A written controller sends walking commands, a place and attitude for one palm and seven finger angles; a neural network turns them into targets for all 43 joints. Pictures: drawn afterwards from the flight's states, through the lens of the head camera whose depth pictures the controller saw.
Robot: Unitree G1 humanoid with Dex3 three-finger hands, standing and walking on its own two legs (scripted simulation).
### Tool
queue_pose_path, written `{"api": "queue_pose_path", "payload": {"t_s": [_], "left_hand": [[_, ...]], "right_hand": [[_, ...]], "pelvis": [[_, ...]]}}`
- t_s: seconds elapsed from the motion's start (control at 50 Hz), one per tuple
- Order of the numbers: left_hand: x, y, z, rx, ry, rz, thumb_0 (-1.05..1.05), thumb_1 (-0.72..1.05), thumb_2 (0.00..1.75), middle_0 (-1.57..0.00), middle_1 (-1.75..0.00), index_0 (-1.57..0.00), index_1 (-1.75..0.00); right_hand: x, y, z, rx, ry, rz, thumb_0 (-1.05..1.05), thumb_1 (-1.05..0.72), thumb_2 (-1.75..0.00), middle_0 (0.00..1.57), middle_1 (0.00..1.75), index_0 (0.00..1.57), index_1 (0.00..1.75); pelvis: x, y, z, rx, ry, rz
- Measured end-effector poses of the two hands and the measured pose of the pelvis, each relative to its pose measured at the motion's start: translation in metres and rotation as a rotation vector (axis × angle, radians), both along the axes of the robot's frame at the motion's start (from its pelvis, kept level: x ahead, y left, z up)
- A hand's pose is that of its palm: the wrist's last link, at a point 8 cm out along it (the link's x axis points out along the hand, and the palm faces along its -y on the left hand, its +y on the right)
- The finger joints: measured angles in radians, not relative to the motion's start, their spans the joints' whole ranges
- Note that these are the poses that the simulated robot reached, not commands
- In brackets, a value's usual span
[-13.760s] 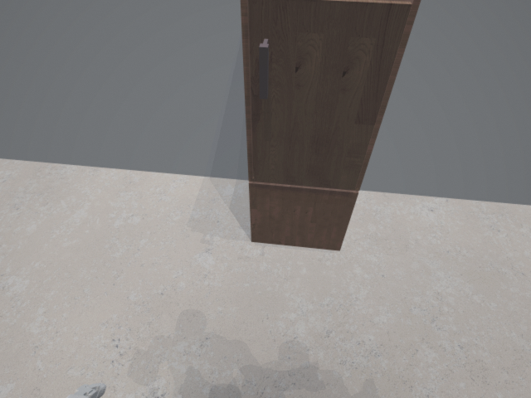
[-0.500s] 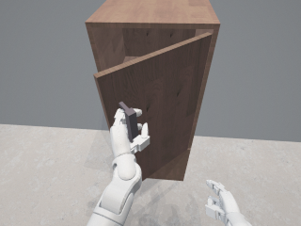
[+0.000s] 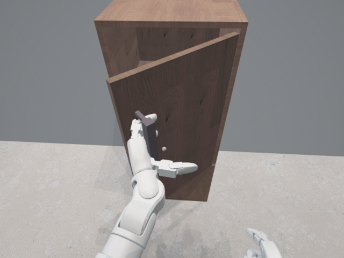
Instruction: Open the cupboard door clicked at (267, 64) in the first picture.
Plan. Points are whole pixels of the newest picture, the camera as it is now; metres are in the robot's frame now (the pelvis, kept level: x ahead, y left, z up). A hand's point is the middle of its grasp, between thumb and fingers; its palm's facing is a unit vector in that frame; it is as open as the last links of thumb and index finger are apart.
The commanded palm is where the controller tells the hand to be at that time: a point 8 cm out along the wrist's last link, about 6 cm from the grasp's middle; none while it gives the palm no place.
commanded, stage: open thumb and fingers to let go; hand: left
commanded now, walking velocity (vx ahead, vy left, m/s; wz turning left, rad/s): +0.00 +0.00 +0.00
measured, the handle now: (146, 137) +0.36 +0.09 +0.11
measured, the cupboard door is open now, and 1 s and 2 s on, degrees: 42 46 46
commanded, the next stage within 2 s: slide the hand sideways off the handle in 0.10 s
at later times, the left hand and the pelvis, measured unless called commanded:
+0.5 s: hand (161, 161) +0.30 +0.05 +0.11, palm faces -0.12 -0.99 +0.00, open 16.0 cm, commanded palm +0.27 +0.08 +0.10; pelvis -0.01 +0.02 +0.00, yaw +0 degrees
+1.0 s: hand (152, 178) +0.26 +0.06 +0.11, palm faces -0.08 -1.00 +0.01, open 16.2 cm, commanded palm +0.22 +0.12 +0.10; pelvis +0.02 +0.01 +0.00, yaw -2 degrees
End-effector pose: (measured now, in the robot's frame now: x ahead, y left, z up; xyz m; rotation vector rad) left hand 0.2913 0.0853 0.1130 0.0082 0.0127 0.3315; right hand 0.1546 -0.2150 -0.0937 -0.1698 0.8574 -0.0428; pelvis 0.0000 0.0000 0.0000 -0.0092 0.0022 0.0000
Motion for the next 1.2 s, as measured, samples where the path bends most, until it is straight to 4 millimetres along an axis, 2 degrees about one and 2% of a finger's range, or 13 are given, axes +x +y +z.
{"api": "queue_pose_path", "payload": {"t_s": [0.24,0.36,0.4,0.46,0.56,0.68,0.8,0.94,1.06,1.2], "left_hand": [[-0.002,0.005,-0.001,0.016,-0.007,-0.025,-0.01,-0.49,0.3,-0.44,-0.67,-0.42,-0.69],[-0.007,0.017,-0.005,0.063,-0.068,-0.367,-0.01,-0.49,0.3,-0.32,-0.49,-0.24,-0.51],[-0.007,0.018,-0.005,0.04,-0.068,-0.431,-0.01,-0.5,0.3,-0.28,-0.44,-0.2,-0.46],[-0.008,0.018,-0.005,0.001,-0.064,-0.454,-0.01,-0.5,0.3,-0.23,-0.38,-0.19,-0.42],[-0.012,0.013,-0.005,-0.01,-0.064,-0.44,-0.01,-0.5,0.3,-0.23,-0.39,-0.21,-0.4],[-0.017,0.008,-0.005,-0.019,-0.064,-0.455,-0.01,-0.5,0.3,-0.2,-0.38,-0.2,-0.36],[-0.027,0.011,-0.006,-0.041,-0.05,-0.456,-0.01,-0.5,0.3,-0.18,-0.35,-0.19,-0.33],[-0.048,0.025,-0.009,-0.028,-0.032,-0.419,-0.01,-0.5,0.3,-0.18,-0.33,-0.19,-0.32],[-0.056,0.033,-0.008,-0.015,-0.031,-0.41,-0.01,-0.5,0.3,-0.19,-0.32,-0.19,-0.32],[-0.064,0.042,-0.009,-0.01,-0.019,-0.405,-0.01,-0.5,0.3,-0.2,-0.32,-0.2,-0.32]], "right_hand": [[0.016,0.018,0.008,0.013,-0.049,0.046,0.01,-0.91,-0.9,0.2,0.3,0.2,0.3],[0.009,0.025,0.008,0.02,-0.067,0.042,0.01,-0.91,-0.9,0.2,0.3,0.2,0.3],[0.004,0.025,0.007,0.024,-0.075,0.031,0.01,-0.91,-0.9,0.2,0.3,0.2,0.3],[-0.003,0.026,0.007,0.031,-0.082,0.015,0.01,-0.91,-0.9,0.2,0.3,0.2,0.3],[-0.011,0.026,0.009,0.038,-0.086,-0.001,0.01,-0.91,-0.9,0.2,0.3,0.2,0.3],[-0.013,0.023,0.014,0.033,-0.09,-0.022,0.01,-0.91,-0.9,0.2,0.3,0.2,0.3],[-0.003,0.017,0.022,0.027,-0.108,-0.038,0.02,-0.91,-0.9,0.2,0.3,0.2,0.3],[0.022,0.011,0.03,0.018,-0.15,-0.017,0.01,-0.91,-0.9,0.2,0.3,0.2,0.3],[0.041,0.009,0.033,0.019,-0.191,0.011,0.01,-0.91,-0.9,0.2,0.3,0.2,0.3],[0.05,0.005,0.032,0.032,-0.217,0.017,0.01,-0.91,-0.9,0.2,0.3,0.2,0.3]], "pelvis": [[-0.006,0.005,-0.001,-0.001,0.001,0.009],[-0.01,0.01,-0.002,0.001,-0.004,0.019],[-0.012,0.013,-0.002,-0.001,-0.007,0.018],[-0.012,0.016,-0.002,0.0,-0.009,0.007],[-0.012,0.019,-0.001,0.004,-0.011,-0.011],[-0.007,0.019,0.0,0.006,-0.013,-0.032],[0.002,0.016,0.003,0.008,-0.015,-0.05],[0.013,0.011,0.003,0.008,-0.012,-0.043],[0.019,0.005,0.001,0.011,-0.001,-0.033],[0.026,-0.003,-0.001,0.018,0.015,-0.029]]}}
